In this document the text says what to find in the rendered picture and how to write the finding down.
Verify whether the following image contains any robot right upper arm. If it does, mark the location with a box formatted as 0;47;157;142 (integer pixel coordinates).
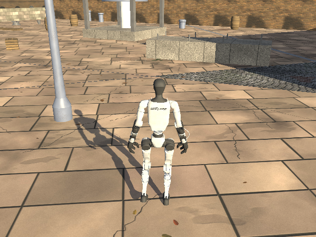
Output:
169;100;182;128

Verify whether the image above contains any robot left hand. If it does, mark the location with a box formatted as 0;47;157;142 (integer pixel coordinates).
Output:
127;141;139;154

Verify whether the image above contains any robot left upper arm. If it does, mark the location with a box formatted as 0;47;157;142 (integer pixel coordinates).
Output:
135;100;149;127

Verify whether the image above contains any robot right foot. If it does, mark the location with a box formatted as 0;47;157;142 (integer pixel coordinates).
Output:
162;193;170;206

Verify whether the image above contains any robot right forearm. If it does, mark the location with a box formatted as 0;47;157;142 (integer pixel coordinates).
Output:
177;121;187;143

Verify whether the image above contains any robot left forearm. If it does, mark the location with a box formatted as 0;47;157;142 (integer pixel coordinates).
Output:
129;120;140;143

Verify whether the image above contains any robot right hand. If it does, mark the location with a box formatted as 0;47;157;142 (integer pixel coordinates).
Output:
177;142;188;154

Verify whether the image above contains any robot torso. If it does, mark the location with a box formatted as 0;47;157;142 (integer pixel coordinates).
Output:
147;99;170;148

